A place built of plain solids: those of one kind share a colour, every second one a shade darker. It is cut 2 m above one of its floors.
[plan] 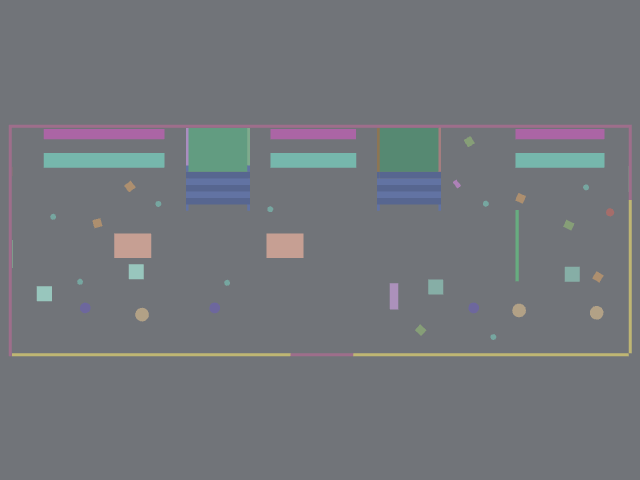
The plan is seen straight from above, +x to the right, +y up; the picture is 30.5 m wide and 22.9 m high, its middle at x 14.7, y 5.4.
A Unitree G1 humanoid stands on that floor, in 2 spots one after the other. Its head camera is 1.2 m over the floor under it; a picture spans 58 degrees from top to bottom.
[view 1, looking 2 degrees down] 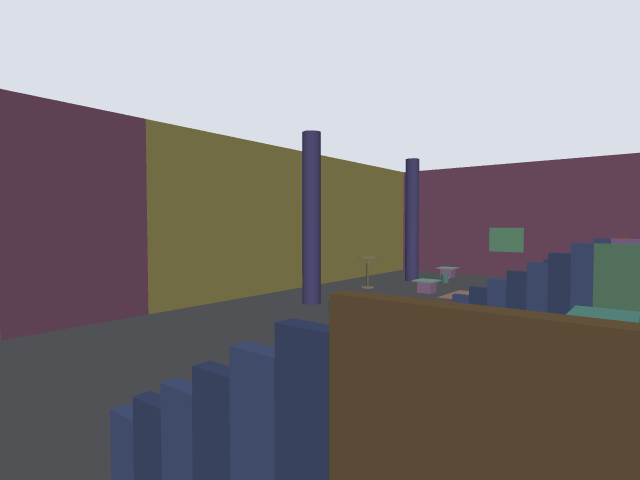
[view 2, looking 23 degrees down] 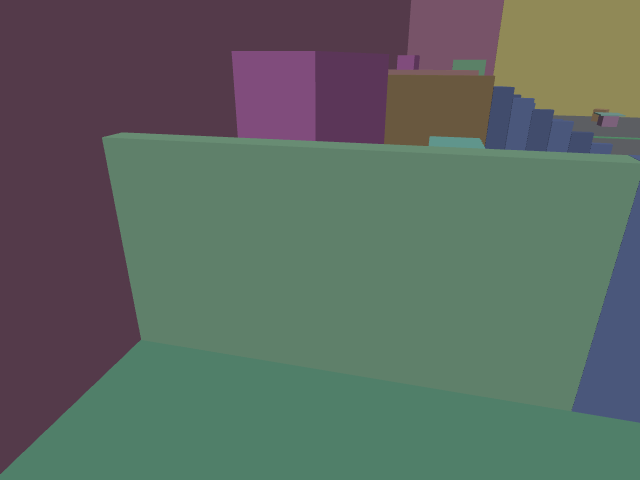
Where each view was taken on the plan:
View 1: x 18.95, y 9.70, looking -142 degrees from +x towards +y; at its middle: column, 11.85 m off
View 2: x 9.83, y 9.55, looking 14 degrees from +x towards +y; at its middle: vomc0b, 1.57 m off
